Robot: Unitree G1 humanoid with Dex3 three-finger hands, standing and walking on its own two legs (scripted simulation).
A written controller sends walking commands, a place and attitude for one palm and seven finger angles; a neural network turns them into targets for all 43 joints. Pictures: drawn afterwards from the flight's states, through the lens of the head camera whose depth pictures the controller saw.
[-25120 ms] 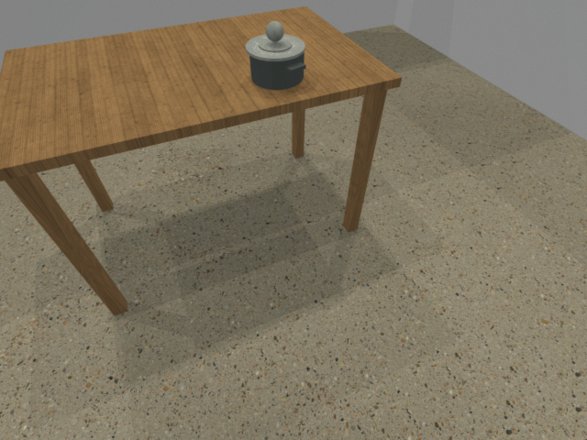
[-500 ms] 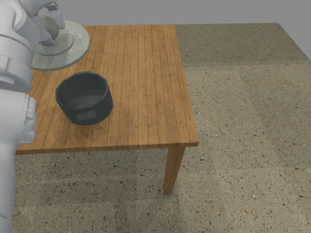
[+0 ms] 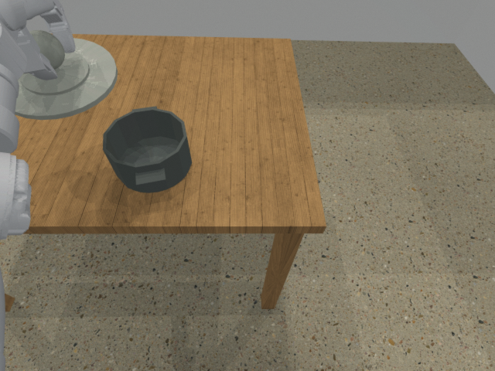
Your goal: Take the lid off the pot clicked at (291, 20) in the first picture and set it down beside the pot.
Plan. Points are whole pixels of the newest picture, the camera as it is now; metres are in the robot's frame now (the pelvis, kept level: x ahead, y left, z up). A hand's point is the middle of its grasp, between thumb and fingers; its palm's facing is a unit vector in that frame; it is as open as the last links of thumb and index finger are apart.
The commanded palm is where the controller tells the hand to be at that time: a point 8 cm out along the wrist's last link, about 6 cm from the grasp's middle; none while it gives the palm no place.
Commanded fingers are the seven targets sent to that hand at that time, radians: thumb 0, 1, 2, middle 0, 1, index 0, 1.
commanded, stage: move the lid sideways beside the pot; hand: left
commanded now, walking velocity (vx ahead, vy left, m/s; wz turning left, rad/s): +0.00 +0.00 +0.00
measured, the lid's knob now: (43, 50) +0.52 +0.26 +0.23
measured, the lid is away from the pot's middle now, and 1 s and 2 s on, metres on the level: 0.09 0.20 0.24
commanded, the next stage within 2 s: none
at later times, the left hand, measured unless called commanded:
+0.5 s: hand out of the picture +0.49 +0.32 +0.24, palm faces -0.29 -0.13 -0.95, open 7.8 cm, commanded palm +0.52 +0.32 +0.32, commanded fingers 0.00 0.71 0.85 -0.83 -1.12 -0.78 -1.11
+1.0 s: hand out of the picture +0.48 +0.36 +0.24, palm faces -0.31 -0.15 -0.94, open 7.8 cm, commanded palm +0.53 +0.37 +0.32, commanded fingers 0.00 0.71 0.85 -0.83 -1.12 -0.78 -1.11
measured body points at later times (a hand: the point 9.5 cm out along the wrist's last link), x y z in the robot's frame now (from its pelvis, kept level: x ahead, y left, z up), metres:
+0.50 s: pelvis +0.00 +0.01 +0.00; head +0.07 +0.02 +0.44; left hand +0.50 +0.32 +0.30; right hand +0.01 -0.26 -0.13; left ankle -0.02 +0.08 -0.74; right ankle -0.03 -0.12 -0.74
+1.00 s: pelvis +0.00 +0.01 +0.00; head +0.08 +0.02 +0.44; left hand +0.49 +0.36 +0.29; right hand +0.02 -0.26 -0.13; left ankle -0.02 +0.08 -0.74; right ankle -0.03 -0.12 -0.74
